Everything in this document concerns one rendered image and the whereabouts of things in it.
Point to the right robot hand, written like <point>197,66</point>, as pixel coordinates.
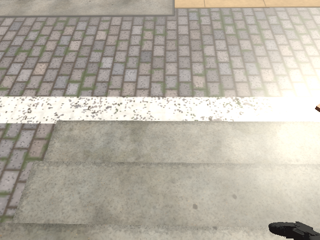
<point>296,231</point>

